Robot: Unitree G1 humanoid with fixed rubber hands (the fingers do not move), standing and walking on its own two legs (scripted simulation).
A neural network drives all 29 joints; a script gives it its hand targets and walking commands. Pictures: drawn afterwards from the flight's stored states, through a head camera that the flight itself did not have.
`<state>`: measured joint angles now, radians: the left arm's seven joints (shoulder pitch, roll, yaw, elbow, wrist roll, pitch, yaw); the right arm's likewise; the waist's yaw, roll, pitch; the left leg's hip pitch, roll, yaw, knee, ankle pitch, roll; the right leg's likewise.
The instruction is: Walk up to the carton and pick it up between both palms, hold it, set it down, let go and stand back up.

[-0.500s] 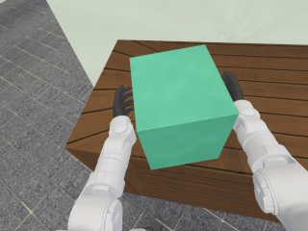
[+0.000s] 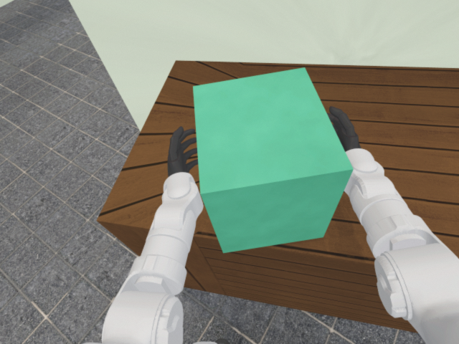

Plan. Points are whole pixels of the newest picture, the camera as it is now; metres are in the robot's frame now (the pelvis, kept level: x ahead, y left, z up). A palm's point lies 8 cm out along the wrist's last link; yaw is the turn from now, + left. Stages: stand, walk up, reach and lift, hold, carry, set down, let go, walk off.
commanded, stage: reach and lift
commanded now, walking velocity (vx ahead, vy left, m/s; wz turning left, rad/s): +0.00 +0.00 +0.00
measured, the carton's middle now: (261, 165) +0.42 +0.03 +0.02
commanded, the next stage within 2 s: none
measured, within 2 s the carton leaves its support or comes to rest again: leaves its support in 0.68 s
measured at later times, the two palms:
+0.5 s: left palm (176, 173) +0.37 +0.17 +0.06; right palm (341, 150) +0.44 -0.12 +0.06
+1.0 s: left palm (169, 177) +0.35 +0.18 +0.08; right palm (343, 148) +0.42 -0.11 +0.08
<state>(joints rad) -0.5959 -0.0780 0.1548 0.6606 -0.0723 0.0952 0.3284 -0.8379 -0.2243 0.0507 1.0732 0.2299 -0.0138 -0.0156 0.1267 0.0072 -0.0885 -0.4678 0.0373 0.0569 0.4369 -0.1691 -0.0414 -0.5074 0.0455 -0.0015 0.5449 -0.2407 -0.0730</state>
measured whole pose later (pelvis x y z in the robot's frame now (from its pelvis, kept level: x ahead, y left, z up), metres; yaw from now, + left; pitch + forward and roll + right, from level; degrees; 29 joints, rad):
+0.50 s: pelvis +0.00 +0.00 +0.00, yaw +0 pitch +12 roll +2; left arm -0.59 -0.13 0.29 0.66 0.03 0.08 0.25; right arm -0.84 -0.17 -0.03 1.10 0.06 -0.04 -0.02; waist 0.13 0.01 -0.11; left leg -0.47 0.04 0.06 0.44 -0.17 -0.04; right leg -0.51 0.05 0.00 0.54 -0.24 -0.07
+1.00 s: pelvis +0.00 +0.00 +0.00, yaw +0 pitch +12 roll +2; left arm -0.53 -0.13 0.30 0.66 0.04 0.10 0.24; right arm -0.83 -0.14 -0.04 1.16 0.01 -0.04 -0.02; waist 0.13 0.01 -0.22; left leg -0.47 0.04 0.06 0.44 -0.17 -0.04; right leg -0.51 0.05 0.00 0.54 -0.24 -0.07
